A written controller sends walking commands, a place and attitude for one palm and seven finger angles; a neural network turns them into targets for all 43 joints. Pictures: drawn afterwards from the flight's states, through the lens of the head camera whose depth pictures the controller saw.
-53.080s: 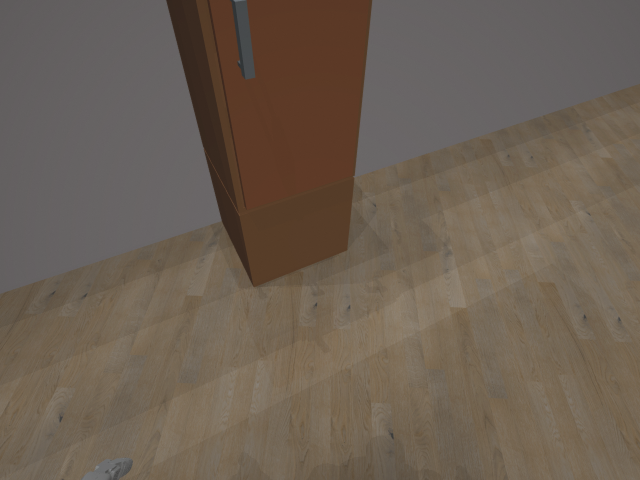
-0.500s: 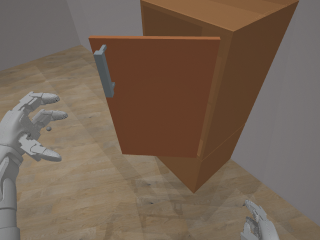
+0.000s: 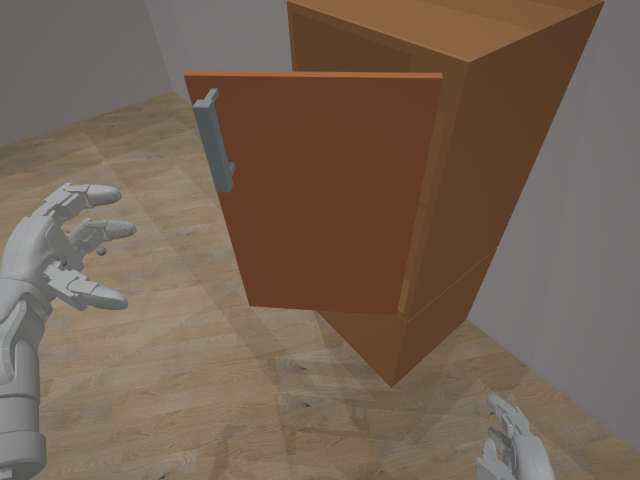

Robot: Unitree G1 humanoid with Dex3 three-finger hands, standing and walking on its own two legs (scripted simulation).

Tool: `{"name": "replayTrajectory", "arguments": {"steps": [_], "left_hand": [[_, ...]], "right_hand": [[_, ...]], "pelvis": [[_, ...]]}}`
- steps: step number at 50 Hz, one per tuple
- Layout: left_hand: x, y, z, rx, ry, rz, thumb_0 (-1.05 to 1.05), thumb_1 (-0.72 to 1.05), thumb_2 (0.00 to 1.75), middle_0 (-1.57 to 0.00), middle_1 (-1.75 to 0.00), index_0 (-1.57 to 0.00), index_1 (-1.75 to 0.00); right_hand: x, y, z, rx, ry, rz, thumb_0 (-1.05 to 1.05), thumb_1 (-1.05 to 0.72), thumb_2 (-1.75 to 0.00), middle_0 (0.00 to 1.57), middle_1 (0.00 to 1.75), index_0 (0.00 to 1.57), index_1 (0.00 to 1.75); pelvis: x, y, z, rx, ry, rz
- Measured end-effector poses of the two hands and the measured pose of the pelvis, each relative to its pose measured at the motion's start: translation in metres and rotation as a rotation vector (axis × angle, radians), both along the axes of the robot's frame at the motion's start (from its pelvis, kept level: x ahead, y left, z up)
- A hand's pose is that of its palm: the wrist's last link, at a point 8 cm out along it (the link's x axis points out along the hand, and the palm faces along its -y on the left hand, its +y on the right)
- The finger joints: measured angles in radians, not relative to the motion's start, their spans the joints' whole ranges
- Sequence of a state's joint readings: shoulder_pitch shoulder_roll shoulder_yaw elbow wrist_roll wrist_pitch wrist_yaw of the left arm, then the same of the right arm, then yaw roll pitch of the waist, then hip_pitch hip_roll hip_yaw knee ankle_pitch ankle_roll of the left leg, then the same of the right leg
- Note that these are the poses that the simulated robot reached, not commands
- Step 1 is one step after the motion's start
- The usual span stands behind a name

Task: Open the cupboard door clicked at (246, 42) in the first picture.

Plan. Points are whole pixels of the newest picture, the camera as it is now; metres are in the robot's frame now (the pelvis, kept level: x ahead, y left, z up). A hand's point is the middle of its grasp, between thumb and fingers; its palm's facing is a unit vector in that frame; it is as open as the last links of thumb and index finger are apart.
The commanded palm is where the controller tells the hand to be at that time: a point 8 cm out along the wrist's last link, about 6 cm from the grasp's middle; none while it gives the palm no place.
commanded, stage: move the hooked fingers beside the handle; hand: left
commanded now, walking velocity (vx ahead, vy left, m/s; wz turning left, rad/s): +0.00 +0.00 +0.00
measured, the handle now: (219, 141) +0.55 +0.22 +0.16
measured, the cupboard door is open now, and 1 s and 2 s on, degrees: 45 45 45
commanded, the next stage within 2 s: none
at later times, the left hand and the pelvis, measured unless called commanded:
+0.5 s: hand (134, 208) +0.38 +0.28 +0.16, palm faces +0.06 -1.00 -0.02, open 14.0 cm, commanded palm +0.36 +0.32 +0.17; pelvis +0.01 +0.01 +0.00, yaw -1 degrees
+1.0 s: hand (156, 182) +0.44 +0.27 +0.16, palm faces +0.05 -1.00 -0.01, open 14.0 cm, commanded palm +0.42 +0.32 +0.17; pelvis +0.01 +0.02 +0.00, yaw -2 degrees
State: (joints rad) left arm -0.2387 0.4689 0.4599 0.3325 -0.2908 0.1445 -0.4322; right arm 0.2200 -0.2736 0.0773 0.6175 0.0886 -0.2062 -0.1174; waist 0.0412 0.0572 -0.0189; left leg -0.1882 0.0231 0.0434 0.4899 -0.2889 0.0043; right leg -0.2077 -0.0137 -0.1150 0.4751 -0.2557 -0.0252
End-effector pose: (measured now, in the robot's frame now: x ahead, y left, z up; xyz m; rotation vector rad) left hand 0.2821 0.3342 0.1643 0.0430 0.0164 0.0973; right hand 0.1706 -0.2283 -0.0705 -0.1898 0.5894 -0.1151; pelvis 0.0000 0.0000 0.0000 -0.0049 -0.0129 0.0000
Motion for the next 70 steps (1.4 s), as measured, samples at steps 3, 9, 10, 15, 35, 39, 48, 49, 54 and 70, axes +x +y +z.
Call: {"name": "replayTrajectory", "arguments": {"steps": [3, 9, 10, 15, 35, 39, 48, 49, 54, 70], "left_hand": [[0.007, 0.000, -0.001, 0.002, -0.008, -0.006, -0.01, -0.50, 0.30, -0.30, -1.20, -0.30, -1.20], [0.035, -0.005, 0.008, 0.001, -0.049, -0.039, -0.01, -0.50, 0.30, -0.30, -1.20, -0.30, -1.20], [0.041, -0.006, 0.008, -0.002, -0.044, -0.046, -0.01, -0.50, 0.30, -0.30, -1.20, -0.30, -1.20], [0.062, -0.010, 0.005, -0.010, -0.006, -0.066, -0.01, -0.50, 0.30, -0.30, -1.20, -0.30, -1.20], [0.101, -0.011, 0.005, -0.015, -0.027, -0.071, -0.01, -0.50, 0.30, -0.30, -1.20, -0.30, -1.20], [0.113, -0.017, 0.005, -0.037, -0.018, -0.087, -0.01, -0.50, 0.30, -0.30, -1.20, -0.30, -1.20], [0.129, -0.012, -0.006, -0.026, 0.019, -0.047, -0.01, -0.49, 0.30, -0.30, -1.20, -0.30, -1.19], [0.130, -0.012, -0.005, -0.029, 0.008, -0.046, -0.01, -0.49, 0.30, -0.30, -1.20, -0.30, -1.19], [0.143, -0.009, 0.001, -0.038, -0.003, -0.058, -0.01, -0.49, 0.30, -0.30, -1.20, -0.30, -1.20], [0.187, -0.013, -0.006, -0.058, 0.018, -0.080, -0.01, -0.49, 0.30, -0.30, -1.20, -0.30, -1.19]], "right_hand": [[-0.006, -0.003, -0.002, -0.017, 0.020, -0.008, 0.01, -0.90, -0.90, 0.21, 0.30, 0.20, 0.30], [-0.021, -0.009, -0.006, -0.038, 0.058, -0.040, 0.01, -0.90, -0.90, 0.21, 0.30, 0.20, 0.30], [-0.024, -0.010, -0.007, -0.039, 0.065, -0.047, 0.01, -0.90, -0.90, 0.21, 0.30, 0.20, 0.30], [-0.039, -0.014, -0.012, -0.035, 0.099, -0.087, 0.01, -0.90, -0.90, 0.21, 0.30, 0.20, 0.30], [-0.054, -0.009, -0.019, -0.053, 0.208, -0.110, 0.01, -0.90, -0.90, 0.21, 0.30, 0.20, 0.30], [-0.055, -0.007, -0.021, -0.045, 0.217, -0.114, 0.01, -0.90, -0.90, 0.21, 0.30, 0.20, 0.30], [-0.074, -0.011, -0.025, -0.050, 0.289, -0.139, 0.01, -0.90, -0.90, 0.21, 0.30, 0.20, 0.30], [-0.077, -0.012, -0.026, -0.054, 0.303, -0.141, 0.01, -0.90, -0.90, 0.21, 0.30, 0.20, 0.30], [-0.096, -0.017, -0.029, -0.074, 0.369, -0.163, 0.01, -0.90, -0.90, 0.21, 0.30, 0.20, 0.30], [-0.157, -0.026, -0.034, -0.096, 0.559, -0.261, 0.01, -0.90, -0.90, 0.21, 0.30, 0.20, 0.30]], "pelvis": [[-0.002, 0.000, 0.000, -0.001, 0.002, 0.002], [-0.003, 0.003, 0.000, -0.003, 0.013, 0.001], [-0.003, 0.003, 0.000, -0.003, 0.017, 0.000], [0.001, 0.007, 0.000, -0.001, 0.039, -0.015], [0.011, 0.018, 0.000, -0.007, 0.076, -0.018], [0.012, 0.019, 0.000, -0.007, 0.085, -0.021], [0.011, 0.020, -0.001, -0.007, 0.105, -0.029], [0.011, 0.020, -0.001, -0.007, 0.107, -0.029], [0.011, 0.019, -0.002, -0.010, 0.121, -0.023], [0.012, 0.021, -0.007, -0.012, 0.191, -0.041]]}}
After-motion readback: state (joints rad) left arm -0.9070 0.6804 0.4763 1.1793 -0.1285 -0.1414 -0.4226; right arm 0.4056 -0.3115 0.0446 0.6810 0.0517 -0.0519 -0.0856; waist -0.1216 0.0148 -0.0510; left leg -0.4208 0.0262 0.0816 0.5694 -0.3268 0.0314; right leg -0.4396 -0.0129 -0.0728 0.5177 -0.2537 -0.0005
